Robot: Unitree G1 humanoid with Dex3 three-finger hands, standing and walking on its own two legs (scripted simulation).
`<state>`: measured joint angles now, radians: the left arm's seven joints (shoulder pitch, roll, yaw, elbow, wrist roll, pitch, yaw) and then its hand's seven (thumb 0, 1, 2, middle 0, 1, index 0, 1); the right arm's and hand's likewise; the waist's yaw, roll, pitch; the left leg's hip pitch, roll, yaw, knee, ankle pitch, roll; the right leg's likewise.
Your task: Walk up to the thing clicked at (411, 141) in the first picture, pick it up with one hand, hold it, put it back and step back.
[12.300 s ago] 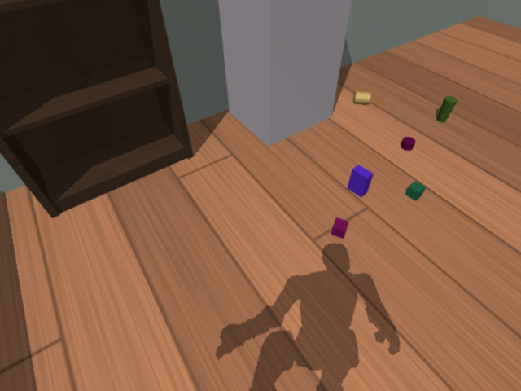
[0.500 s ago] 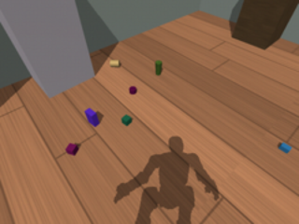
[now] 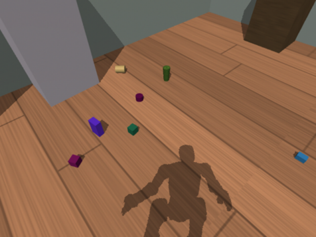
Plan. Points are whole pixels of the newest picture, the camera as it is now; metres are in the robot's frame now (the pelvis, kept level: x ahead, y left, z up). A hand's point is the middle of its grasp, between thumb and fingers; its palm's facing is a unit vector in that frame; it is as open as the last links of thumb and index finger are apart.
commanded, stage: stand
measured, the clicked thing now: (139, 97) +1.46 +0.16 -0.76
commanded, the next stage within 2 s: none
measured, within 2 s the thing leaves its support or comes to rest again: neither
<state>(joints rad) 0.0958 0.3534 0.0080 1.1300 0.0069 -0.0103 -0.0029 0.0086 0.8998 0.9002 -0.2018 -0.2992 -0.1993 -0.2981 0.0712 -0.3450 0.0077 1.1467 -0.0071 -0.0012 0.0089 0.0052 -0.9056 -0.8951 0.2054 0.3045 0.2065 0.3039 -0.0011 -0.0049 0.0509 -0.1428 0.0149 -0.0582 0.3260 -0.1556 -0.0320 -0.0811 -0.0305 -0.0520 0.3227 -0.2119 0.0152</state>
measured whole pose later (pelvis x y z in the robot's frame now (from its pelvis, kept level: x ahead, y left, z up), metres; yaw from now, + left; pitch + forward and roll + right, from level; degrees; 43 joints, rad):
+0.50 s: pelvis +0.00 +0.00 +0.00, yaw +0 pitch -2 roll +0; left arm 0.11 0.36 0.01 1.13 0.01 -0.01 0.00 0.01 0.90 0.90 -0.20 -0.30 -0.20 -0.30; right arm 0.09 -0.35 0.01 1.15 -0.01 0.00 0.01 0.01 -0.91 -0.90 0.21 0.30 0.21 0.30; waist 0.00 -0.01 0.05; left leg -0.13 0.02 -0.05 0.32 -0.15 -0.04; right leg -0.08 -0.03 -0.05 0.33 -0.21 0.01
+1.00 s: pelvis +0.00 -0.01 +0.00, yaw -1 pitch -2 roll +0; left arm 0.12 0.36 0.00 1.12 0.01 -0.01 0.00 0.01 0.90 0.90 -0.20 -0.30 -0.20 -0.30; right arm 0.11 -0.35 0.01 1.14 -0.01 0.00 0.01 0.01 -0.91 -0.90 0.21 0.30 0.21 0.30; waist 0.00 0.00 0.05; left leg -0.13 0.03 -0.05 0.32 -0.15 -0.04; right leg -0.08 -0.02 -0.04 0.33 -0.22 0.00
